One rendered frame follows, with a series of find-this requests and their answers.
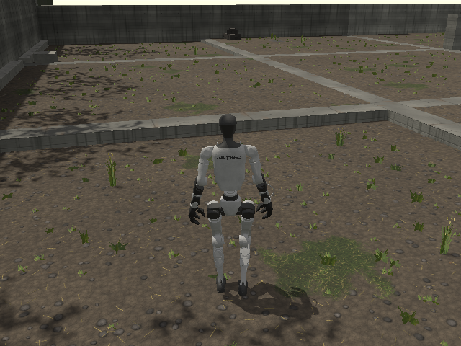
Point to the left robot hand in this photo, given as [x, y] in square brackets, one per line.
[193, 214]

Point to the right robot forearm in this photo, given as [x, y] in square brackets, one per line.
[263, 191]

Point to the left robot thigh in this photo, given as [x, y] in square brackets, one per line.
[214, 217]

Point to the robot left foot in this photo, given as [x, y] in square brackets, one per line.
[221, 286]

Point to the robot right upper arm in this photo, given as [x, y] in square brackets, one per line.
[254, 161]

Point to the right robot hand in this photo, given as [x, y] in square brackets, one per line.
[267, 207]

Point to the robot left upper arm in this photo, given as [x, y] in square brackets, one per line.
[205, 154]

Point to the left robot forearm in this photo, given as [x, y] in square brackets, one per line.
[196, 195]

